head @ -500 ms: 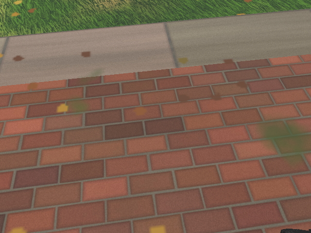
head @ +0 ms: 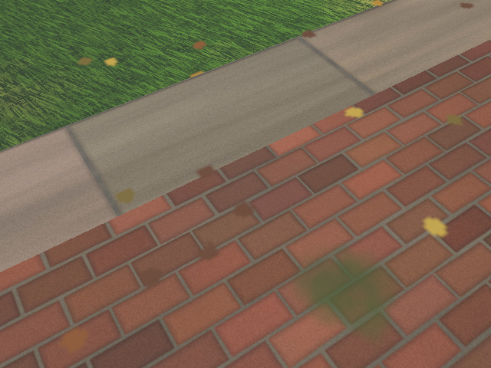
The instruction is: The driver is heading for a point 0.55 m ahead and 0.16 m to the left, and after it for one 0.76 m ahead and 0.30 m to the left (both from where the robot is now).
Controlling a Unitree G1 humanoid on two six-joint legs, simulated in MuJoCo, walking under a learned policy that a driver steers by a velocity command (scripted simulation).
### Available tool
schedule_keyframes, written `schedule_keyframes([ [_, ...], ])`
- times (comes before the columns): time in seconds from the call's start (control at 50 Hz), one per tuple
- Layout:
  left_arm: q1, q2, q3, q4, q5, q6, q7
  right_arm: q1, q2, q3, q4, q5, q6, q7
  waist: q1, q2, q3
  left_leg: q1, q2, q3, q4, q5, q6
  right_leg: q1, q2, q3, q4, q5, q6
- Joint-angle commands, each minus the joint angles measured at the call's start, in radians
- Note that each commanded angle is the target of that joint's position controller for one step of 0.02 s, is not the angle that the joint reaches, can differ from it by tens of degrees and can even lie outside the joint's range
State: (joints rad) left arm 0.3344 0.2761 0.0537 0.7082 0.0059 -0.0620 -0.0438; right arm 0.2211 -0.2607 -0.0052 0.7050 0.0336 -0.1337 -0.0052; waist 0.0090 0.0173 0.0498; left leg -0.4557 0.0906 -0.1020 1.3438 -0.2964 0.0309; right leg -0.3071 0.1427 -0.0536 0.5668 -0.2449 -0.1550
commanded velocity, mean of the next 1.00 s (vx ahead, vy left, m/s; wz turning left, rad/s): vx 0.82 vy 0.00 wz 0.52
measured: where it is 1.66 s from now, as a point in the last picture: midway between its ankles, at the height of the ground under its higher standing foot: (186, 229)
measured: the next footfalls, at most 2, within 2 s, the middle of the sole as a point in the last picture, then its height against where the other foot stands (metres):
left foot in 0.32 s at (199, 349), level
right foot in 0.76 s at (217, 214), level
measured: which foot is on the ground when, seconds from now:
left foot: up 0.00-0.30, down 0.32-0.76, up 0.78-1.00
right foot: down 0.00-0.32, up 0.34-0.74, down 0.76-1.00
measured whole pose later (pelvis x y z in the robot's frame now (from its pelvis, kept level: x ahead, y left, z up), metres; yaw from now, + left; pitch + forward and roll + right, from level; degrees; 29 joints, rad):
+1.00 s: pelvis +0.85 +0.18 +0.02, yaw +36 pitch +2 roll -1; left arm 0.27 0.27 0.03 0.76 0.01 -0.08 -0.02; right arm 0.11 -0.31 -0.03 0.64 0.00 -0.03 -0.01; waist 0.05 0.03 0.09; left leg -0.58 0.00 -0.07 0.98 -0.37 -0.05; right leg -0.29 0.04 0.01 0.38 -0.11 -0.03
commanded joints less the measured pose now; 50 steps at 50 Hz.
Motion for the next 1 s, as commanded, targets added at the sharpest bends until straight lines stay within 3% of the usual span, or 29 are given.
schedule_keyframes([
  [0.02,-0.08,0.056,0.011,-0.067,0.0,-0.045,0.007,0.105,-0.11,-0.035,-0.015,-0.002,0.04,-0.001,-0.07,-0.006,0.005,-0.183,0.104,0.003,-0.068,0.055,-0.025,0.01,-0.286,0.363,-0.379,-0.042,-0.138],
  [0.1,-0.011,0.083,0.012,-0.016,0.01,-0.072,0.026,-0.081,-0.07,-0.015,-0.066,-0.015,0.051,0.0,0.01,-0.032,0.079,-0.247,0.08,0.049,-0.348,0.373,-0.049,-0.039,-0.222,0.098,-0.427,0.167,-0.063],
  [0.16,0.063,0.104,0.01,0.019,0.002,-0.086,0.04,-0.197,-0.056,-0.011,-0.084,-0.006,0.028,0.029,0.075,-0.004,0.08,-0.162,0.016,0.107,-0.596,0.634,-0.021,0.043,-0.236,0.015,-0.485,0.213,0.004],
  [0.22,0.091,0.132,0.013,0.05,-0.001,-0.069,0.044,-0.252,-0.061,-0.013,-0.108,0.009,0.016,0.069,0.086,-0.037,0.105,-0.223,-0.029,0.142,-0.756,0.629,0.019,0.284,-0.287,-0.044,-0.464,0.413,0.052],
  [0.28,0.067,0.191,0.026,0.049,0.035,-0.03,0.065,-0.183,-0.128,-0.047,-0.118,0.013,0.021,0.09,0.005,-0.127,-0.018,-0.127,-0.161,0.26,-0.742,0.429,0.074,0.514,-0.322,-0.086,-0.253,1.145,0.109],
  [0.32,-0.043,0.234,0.038,0.018,0.052,-0.003,0.078,0.212,-0.227,-0.095,-0.037,0.02,0.059,0.071,-0.214,-0.197,-0.194,0.245,-0.182,0.224,-0.646,0.268,0.134,0.434,-0.344,-0.083,0.2,1.457,0.117],
  [0.34,-0.106,0.221,0.035,-0.003,0.035,-0.01,0.076,0.416,-0.272,-0.114,0.01,0.016,0.082,0.05,-0.319,-0.093,-0.254,0.552,-0.134,0.1,-0.683,0.238,0.164,0.189,-0.265,-0.096,0.594,1.157,0.128],
  [0.36,0.095,-0.025,-0.031,-0.043,0.027,-0.04,0.043,0.358,-0.307,-0.112,0.022,-0.001,0.067,0.053,-0.093,0.378,-0.297,0.923,0.078,-0.391,-0.708,-0.126,0.381,-0.403,-0.068,0.046,1.053,-0.294,0.198],
  [0.38,0.012,0.071,-0.04,-0.08,-0.022,-0.088,0.022,0.336,-0.222,-0.1,-0.023,-0.02,0.064,0.045,-0.152,0.235,-0.428,0.932,0.155,-0.782,-1.015,-0.495,0.404,-0.474,-0.045,0.195,1.06,-0.239,0.127],
  [0.4,-0.143,0.135,-0.02,-0.117,-0.044,-0.109,0.019,0.317,-0.18,-0.092,-0.024,-0.036,0.056,0.04,-0.167,0.104,-0.245,0.787,0.133,-0.744,-1.11,-0.448,0.316,-0.498,-0.095,0.21,0.955,-0.147,0.075],
  [0.42,-0.178,0.118,-0.027,-0.148,-0.042,-0.123,0.023,0.257,-0.171,-0.087,-0.031,-0.039,0.045,0.047,-0.098,-0.04,-0.159,0.632,0.114,-0.697,-1.12,-0.348,0.3,-0.473,-0.128,0.216,0.858,-0.094,0.064],
  [0.44,-0.19,0.102,-0.029,-0.14,-0.015,-0.125,0.029,0.193,-0.156,-0.083,-0.048,-0.035,0.037,0.053,-0.052,-0.102,-0.091,0.484,0.07,-0.62,-1.118,-0.215,0.303,-0.421,-0.148,0.217,0.777,-0.08,0.073],
  [0.46,-0.148,0.096,-0.025,-0.131,0.0,-0.117,0.032,0.138,-0.151,-0.081,-0.07,-0.039,0.034,0.047,0.003,-0.089,-0.062,0.378,0.018,-0.535,-1.129,-0.117,0.312,-0.364,-0.173,0.233,0.731,-0.061,0.09],
  [0.5,-0.128,0.11,-0.017,-0.121,0.012,-0.093,0.042,0.098,-0.138,-0.078,-0.076,-0.015,0.038,0.038,0.037,-0.057,-0.012,0.267,-0.037,-0.422,-1.142,0.021,0.311,-0.34,-0.202,0.209,0.614,-0.056,0.138],
  [0.56,-0.291,0.077,-0.03,-0.19,0.032,-0.08,0.051,0.118,-0.137,-0.073,-0.056,0.005,0.042,0.01,-0.006,-0.028,0.072,0.052,-0.109,-0.295,-1.158,0.179,0.28,-0.26,-0.181,0.126,0.322,0.1,0.2],
  [0.62,-0.412,0.034,-0.035,-0.237,0.012,-0.085,0.043,0.167,-0.166,-0.087,-0.023,0.011,0.056,-0.005,-0.081,0.038,0.034,-0.06,-0.148,-0.271,-1.149,0.127,0.201,-0.023,-0.109,0.09,0.053,0.373,0.225],
  [0.66,-0.421,0.079,-0.011,-0.242,-0.009,-0.088,0.046,0.193,-0.166,-0.091,0.001,0.018,0.06,-0.012,-0.092,0.069,0.019,0.061,-0.133,-0.312,-1.092,0.129,0.171,0.0,-0.102,0.129,-0.057,0.421,0.232],
  [0.7,-0.434,0.108,0.005,-0.244,-0.006,-0.098,0.047,0.246,-0.147,-0.095,0.035,0.012,0.078,-0.023,-0.108,0.086,0.004,0.262,-0.119,-0.326,-0.959,0.317,0.128,-0.04,-0.095,0.128,-0.151,0.423,0.21],
  [0.72,-0.382,0.13,0.02,-0.232,-0.001,-0.106,0.048,0.25,-0.151,-0.099,0.04,0.004,0.086,-0.028,-0.078,0.096,-0.05,0.343,-0.118,-0.326,-0.855,0.506,0.1,0.009,-0.073,0.11,-0.17,0.422,0.186],
  [0.74,-0.259,0.146,0.033,-0.208,0.005,-0.113,0.048,0.211,-0.162,-0.101,0.028,-0.004,0.093,-0.03,0.005,0.106,-0.141,0.375,-0.132,-0.291,-0.691,0.662,0.054,0.138,-0.084,0.088,-0.184,0.502,0.161],
  [0.76,-0.031,0.17,0.036,-0.165,0.014,-0.11,0.047,0.136,-0.121,-0.083,-0.019,-0.029,0.097,-0.026,0.115,0.114,-0.305,0.27,-0.132,-0.256,-0.406,0.574,0.01,0.415,-0.225,0.175,-0.065,0.622,0.102],
  [0.78,0.076,0.232,0.038,-0.119,0.051,-0.104,0.037,0.336,0.023,-0.043,-0.027,-0.029,0.09,-0.013,0.022,-0.33,-0.502,-0.093,-0.316,-0.156,0.042,-0.315,-0.064,0.832,-0.574,0.64,0.003,1.003,-0.132],
  [0.8,0.105,0.204,0.041,-0.108,0.027,-0.094,0.019,0.422,-0.086,-0.039,-0.005,-0.013,0.09,-0.005,0.039,-0.388,-0.655,-0.192,-0.235,-0.189,0.232,-0.369,-0.076,0.903,-0.642,0.87,-0.012,0.789,-0.187],
  [0.82,0.028,0.15,0.034,-0.134,0.018,-0.073,0.026,0.299,-0.145,-0.054,-0.014,0.007,0.101,-0.002,0.072,-0.296,-0.55,-0.264,-0.165,-0.161,0.25,-0.304,-0.086,0.812,-0.579,0.741,-0.057,0.59,-0.167],
  [0.84,-0.052,0.1,0.015,-0.141,0.018,-0.055,0.032,0.144,-0.166,-0.054,-0.051,-0.006,0.107,-0.008,0.08,-0.136,-0.382,-0.268,-0.126,-0.08,0.164,-0.232,-0.092,0.617,-0.495,0.564,-0.093,0.648,-0.117],
  [0.86,-0.079,0.088,0.004,-0.122,0.013,-0.05,0.033,0.045,-0.16,-0.055,-0.076,-0.025,0.106,-0.01,0.067,-0.046,-0.248,-0.262,-0.111,-0.049,0.096,-0.213,-0.093,0.446,-0.44,0.465,-0.114,0.762,-0.088],
  [0.88,-0.077,0.087,-0.002,-0.095,0.011,-0.05,0.033,0.01,-0.134,-0.052,-0.09,-0.029,0.108,-0.006,0.041,-0.03,-0.179,-0.225,-0.092,-0.038,0.016,-0.223,-0.085,0.327,-0.398,0.399,-0.151,0.805,-0.07],
  [0.94,-0.137,0.089,-0.002,-0.046,0.008,-0.05,0.028,0.065,-0.045,-0.025,-0.083,-0.03,0.107,-0.004,-0.037,-0.091,-0.146,-0.098,-0.066,0.006,-0.28,-0.169,-0.083,0.159,-0.358,0.302,-0.227,0.896,-0.077],
  [1.0,-0.165,0.146,0.015,-0.011,-0.003,-0.031,0.033,0.046,-0.049,-0.02,-0.063,-0.037,0.107,-0.006,-0.042,-0.109,-0.209,0.086,-0.077,0.045,-0.521,0.077,-0.08,0.076,-0.336,0.194,-0.253,0.901,-0.078],
])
